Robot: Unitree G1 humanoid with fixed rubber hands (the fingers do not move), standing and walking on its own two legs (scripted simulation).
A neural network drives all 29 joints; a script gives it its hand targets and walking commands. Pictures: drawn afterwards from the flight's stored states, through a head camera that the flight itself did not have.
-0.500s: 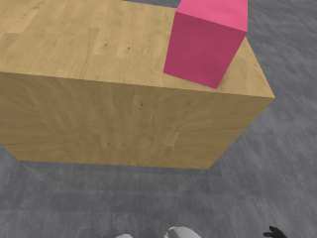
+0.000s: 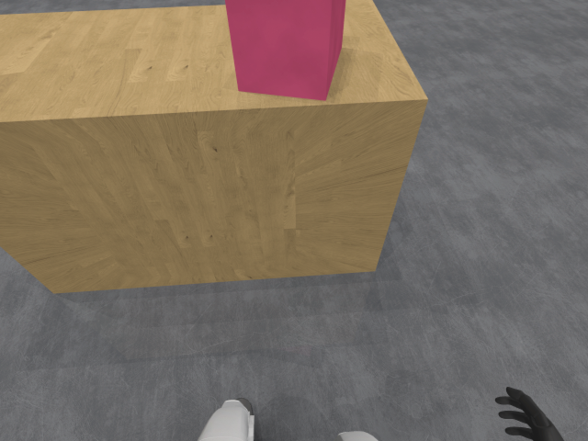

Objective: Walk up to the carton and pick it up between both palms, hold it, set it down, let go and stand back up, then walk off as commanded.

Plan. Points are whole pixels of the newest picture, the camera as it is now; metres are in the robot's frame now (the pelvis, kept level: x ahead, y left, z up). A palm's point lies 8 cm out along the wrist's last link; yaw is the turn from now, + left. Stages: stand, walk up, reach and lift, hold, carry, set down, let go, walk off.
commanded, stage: walk off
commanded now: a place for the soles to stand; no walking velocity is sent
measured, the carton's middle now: (293, 20) +0.95 +0.03 +0.13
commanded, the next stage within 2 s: none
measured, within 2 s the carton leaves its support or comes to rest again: neither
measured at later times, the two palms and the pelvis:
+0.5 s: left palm out of the picture -0.07 +0.21 -0.04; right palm out of the picture -0.11 -0.47 -0.06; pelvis -0.13 -0.13 +0.05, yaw +2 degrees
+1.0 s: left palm out of the picture -0.18 +0.13 -0.01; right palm out of the picture +0.02 -0.49 -0.10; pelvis -0.12 -0.21 +0.03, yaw +7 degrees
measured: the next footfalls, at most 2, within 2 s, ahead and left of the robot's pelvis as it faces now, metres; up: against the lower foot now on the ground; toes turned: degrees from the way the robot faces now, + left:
right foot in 0.02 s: +0.02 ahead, -0.12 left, +0.01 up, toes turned +7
left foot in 0.58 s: -0.15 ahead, -0.04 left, +0.00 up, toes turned +4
